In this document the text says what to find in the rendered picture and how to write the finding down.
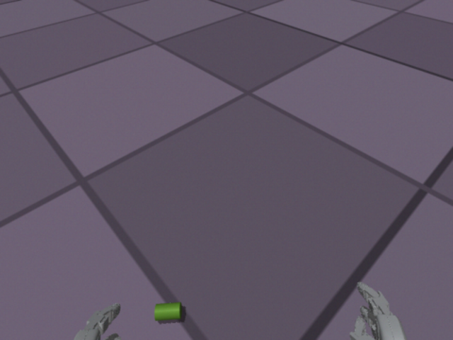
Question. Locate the left robot hand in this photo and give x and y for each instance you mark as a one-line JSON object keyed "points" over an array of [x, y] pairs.
{"points": [[98, 323]]}

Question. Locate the can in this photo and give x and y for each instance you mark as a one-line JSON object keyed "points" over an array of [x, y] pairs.
{"points": [[167, 311]]}

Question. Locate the right robot hand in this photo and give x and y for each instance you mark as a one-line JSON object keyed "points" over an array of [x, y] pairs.
{"points": [[385, 325]]}

